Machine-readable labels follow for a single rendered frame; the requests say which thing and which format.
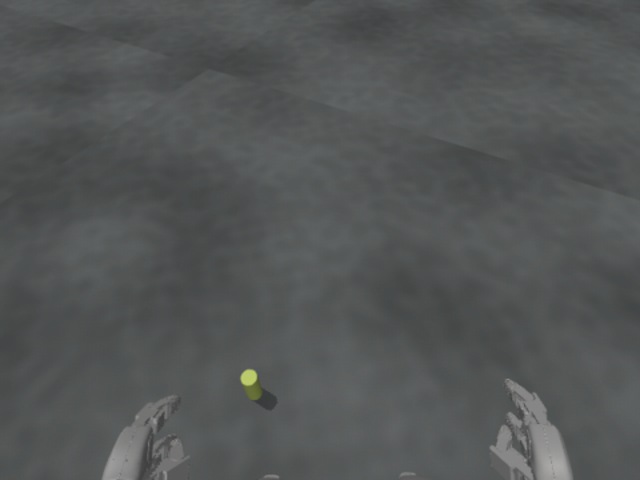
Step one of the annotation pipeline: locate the right robot hand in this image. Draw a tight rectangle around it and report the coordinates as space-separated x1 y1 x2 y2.
490 379 574 480

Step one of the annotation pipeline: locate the left robot hand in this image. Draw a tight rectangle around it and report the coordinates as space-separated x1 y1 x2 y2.
102 395 190 480

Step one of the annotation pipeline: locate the can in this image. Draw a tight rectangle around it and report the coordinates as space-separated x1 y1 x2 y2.
241 369 262 400

